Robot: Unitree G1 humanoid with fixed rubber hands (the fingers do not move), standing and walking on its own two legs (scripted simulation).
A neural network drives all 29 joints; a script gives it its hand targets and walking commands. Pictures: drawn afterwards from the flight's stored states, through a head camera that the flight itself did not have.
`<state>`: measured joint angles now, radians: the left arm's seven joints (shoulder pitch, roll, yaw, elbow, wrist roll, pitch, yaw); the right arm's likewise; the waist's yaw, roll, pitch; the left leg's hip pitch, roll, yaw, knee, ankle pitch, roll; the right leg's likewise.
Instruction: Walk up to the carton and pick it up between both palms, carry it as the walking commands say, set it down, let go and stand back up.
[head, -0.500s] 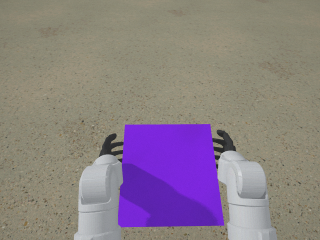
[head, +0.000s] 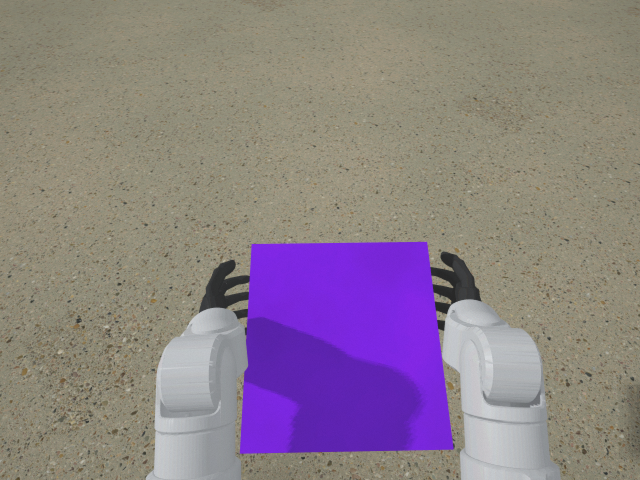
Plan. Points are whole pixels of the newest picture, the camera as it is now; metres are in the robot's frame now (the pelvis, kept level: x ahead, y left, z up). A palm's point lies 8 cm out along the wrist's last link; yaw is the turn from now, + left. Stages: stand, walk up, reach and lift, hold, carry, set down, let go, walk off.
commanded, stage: carry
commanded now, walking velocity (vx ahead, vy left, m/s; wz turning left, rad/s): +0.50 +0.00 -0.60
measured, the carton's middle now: (337, 350) +0.31 +0.00 -0.02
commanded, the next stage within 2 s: none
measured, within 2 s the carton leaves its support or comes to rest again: neither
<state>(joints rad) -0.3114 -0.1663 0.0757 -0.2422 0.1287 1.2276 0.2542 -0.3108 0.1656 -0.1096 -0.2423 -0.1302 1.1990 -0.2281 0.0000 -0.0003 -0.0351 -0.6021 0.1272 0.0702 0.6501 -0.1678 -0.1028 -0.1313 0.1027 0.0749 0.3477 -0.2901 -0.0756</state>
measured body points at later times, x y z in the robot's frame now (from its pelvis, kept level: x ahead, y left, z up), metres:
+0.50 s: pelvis +0.25 -0.01 -0.01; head +0.26 -0.01 +0.44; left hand +0.59 +0.03 +0.08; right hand +0.51 -0.23 +0.08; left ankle +0.18 +0.14 -0.72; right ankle +0.30 -0.10 -0.74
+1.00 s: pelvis +0.35 -0.01 +0.00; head +0.33 +0.00 +0.45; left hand +0.68 +0.04 +0.09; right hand +0.60 -0.23 +0.10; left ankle +0.34 +0.10 -0.74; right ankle +0.30 -0.10 -0.74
